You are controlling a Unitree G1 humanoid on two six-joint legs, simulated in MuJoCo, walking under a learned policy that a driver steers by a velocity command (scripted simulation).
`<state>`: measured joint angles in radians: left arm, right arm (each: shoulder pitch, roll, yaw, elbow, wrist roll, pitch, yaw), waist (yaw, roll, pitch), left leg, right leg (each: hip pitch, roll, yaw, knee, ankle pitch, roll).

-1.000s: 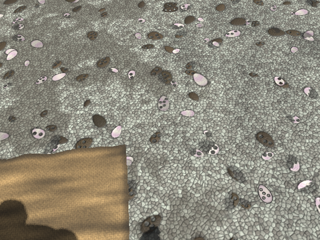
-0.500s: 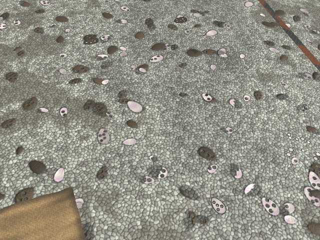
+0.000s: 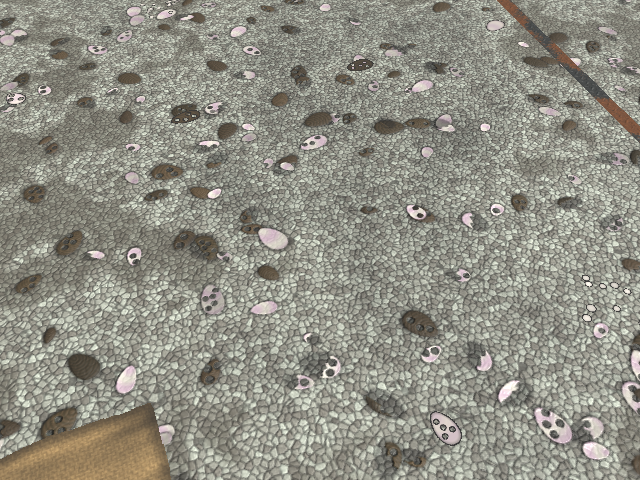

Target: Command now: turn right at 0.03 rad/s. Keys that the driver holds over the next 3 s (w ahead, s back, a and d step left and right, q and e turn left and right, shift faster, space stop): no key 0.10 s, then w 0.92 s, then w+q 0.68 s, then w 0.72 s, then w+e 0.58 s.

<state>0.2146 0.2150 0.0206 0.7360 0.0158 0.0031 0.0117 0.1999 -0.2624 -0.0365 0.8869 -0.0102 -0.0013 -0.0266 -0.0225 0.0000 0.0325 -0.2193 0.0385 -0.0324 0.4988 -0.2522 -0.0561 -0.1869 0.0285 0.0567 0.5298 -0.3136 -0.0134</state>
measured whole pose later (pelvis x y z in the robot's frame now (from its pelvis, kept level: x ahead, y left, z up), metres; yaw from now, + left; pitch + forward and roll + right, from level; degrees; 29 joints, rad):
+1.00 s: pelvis +0.36 -0.01 +0.01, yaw +1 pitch +0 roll -2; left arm 0.22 0.26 0.05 0.87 0.00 -0.09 -0.04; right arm 0.27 -0.29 -0.05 0.91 0.02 -0.09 -0.01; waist 0.01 0.04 0.05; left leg -0.50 0.10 -0.05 1.16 -0.29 0.04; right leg -0.23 0.07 -0.06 0.36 -0.13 -0.08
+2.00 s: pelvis +0.96 +0.10 +0.00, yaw +25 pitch +2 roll -1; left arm 0.22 0.27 0.05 0.81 0.01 -0.11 -0.03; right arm 0.32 -0.28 -0.05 0.75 0.01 -0.05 -0.01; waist 0.01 0.04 0.01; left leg -0.42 -0.01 -0.08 1.14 -0.37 0.03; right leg -0.30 0.05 -0.01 0.44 -0.17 -0.05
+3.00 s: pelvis +1.45 +0.31 -0.01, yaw +9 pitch +2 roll +1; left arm 0.12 0.29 0.07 0.71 -0.02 -0.05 -0.04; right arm 0.29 -0.29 -0.06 0.83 0.02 -0.08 -0.01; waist -0.02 -0.01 0.06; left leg -0.23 0.04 0.03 1.11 -0.48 -0.01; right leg -0.47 0.06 -0.03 0.62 -0.19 -0.10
